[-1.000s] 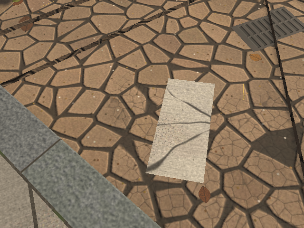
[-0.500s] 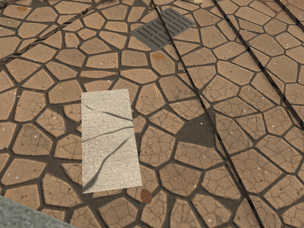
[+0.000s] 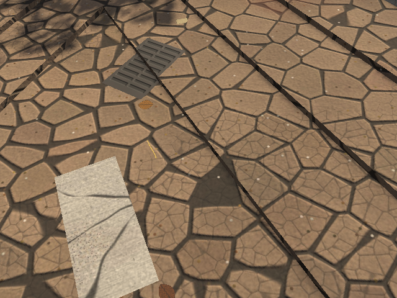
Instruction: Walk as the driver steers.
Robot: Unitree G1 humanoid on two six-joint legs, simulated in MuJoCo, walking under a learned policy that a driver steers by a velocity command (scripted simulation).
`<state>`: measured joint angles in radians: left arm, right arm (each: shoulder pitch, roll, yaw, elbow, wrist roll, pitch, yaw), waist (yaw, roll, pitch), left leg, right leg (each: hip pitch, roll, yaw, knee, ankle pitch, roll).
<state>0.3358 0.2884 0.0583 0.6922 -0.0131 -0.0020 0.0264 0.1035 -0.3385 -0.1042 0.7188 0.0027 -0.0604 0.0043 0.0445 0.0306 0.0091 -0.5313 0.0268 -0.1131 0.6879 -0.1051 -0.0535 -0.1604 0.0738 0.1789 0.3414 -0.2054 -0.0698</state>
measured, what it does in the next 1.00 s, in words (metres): walks ahead: left foot, then right foot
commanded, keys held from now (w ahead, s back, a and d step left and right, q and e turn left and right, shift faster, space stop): w+e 0.06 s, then w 0.12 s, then no key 0.54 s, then w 0.28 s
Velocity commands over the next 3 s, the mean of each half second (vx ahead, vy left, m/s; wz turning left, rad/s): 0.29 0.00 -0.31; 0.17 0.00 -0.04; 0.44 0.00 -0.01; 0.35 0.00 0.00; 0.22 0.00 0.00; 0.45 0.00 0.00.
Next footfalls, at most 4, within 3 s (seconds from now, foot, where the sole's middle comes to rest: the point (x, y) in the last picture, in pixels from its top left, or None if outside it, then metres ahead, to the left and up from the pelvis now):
0.16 left None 0.15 0.15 -0.79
0.56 right None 0.22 -0.12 -0.79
1.02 left None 0.44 0.17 -0.94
1.56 right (237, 239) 0.77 -0.03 -0.94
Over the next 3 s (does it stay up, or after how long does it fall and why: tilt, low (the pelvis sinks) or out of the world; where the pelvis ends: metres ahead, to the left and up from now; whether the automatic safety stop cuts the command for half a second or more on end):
stays up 1.17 0.12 -0.16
